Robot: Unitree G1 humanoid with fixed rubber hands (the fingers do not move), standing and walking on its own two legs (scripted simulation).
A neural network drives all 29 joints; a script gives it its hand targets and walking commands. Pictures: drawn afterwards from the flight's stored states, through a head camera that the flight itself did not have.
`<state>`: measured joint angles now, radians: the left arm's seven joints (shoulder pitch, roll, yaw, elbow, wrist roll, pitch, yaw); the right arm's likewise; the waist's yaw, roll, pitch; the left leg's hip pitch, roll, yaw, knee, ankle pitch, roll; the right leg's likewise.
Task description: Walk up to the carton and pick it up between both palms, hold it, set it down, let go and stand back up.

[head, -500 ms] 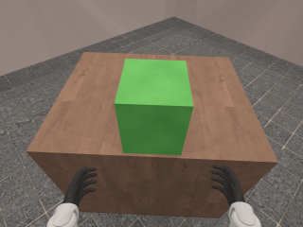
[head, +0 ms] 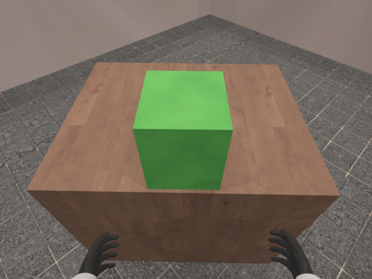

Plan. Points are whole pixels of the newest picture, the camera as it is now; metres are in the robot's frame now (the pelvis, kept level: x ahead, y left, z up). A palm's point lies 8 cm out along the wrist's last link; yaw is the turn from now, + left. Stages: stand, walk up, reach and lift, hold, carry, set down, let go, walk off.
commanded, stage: set down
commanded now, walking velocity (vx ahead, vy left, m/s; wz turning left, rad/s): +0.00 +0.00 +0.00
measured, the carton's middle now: (184, 131) +0.47 +0.04 +0.04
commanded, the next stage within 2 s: let go in 0.28 s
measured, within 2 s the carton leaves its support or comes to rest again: neither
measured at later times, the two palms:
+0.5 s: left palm out of the picture +0.15 +0.23 -0.08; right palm out of the picture +0.14 -0.22 -0.08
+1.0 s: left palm out of the picture +0.11 +0.23 -0.11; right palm out of the picture +0.07 -0.26 -0.13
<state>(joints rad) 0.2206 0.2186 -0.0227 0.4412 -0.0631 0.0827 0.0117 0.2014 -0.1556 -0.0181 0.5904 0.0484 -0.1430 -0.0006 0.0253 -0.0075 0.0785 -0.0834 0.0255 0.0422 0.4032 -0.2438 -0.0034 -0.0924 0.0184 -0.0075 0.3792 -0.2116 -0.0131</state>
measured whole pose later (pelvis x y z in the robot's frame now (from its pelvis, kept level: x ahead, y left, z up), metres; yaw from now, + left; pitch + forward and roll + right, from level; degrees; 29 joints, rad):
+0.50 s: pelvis -0.01 +0.00 +0.00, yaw -1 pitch -4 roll +0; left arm 0.20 0.21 0.00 0.53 -0.02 0.13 0.02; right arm 0.17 -0.16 -0.05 0.73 -0.02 -0.18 0.03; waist 0.01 -0.02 0.09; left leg -0.10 0.03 0.05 0.42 -0.24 0.00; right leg -0.12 0.02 0.00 0.41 -0.21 -0.01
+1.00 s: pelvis -0.01 +0.00 -0.01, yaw -5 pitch +0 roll +0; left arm 0.32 0.20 0.02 0.63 0.05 0.00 -0.02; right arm 0.22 -0.23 -0.07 0.79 -0.04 0.04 0.02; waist 0.01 0.01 -0.01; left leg -0.25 0.05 0.12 0.59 -0.33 0.00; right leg -0.31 0.04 0.07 0.59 -0.27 -0.01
